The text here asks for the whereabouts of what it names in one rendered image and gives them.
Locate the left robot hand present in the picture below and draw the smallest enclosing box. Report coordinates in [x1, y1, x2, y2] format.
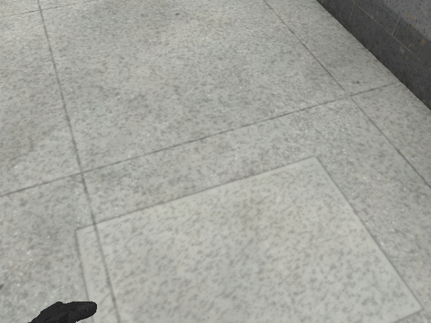
[28, 301, 97, 323]

